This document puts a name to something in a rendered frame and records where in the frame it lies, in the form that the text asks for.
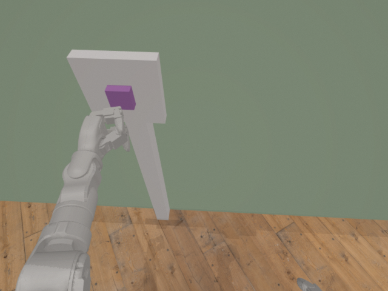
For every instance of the left robot hand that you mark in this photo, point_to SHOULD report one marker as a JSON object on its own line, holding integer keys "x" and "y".
{"x": 95, "y": 137}

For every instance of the left robot forearm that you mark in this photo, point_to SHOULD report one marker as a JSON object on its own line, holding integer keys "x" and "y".
{"x": 70, "y": 224}

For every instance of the button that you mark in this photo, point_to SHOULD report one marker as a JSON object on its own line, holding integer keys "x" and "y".
{"x": 120, "y": 95}

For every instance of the panel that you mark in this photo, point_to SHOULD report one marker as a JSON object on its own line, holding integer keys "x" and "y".
{"x": 94, "y": 70}

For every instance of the robot left upper arm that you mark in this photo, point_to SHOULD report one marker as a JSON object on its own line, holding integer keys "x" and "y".
{"x": 57, "y": 271}

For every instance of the right robot hand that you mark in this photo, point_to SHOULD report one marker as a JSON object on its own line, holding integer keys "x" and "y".
{"x": 305, "y": 285}

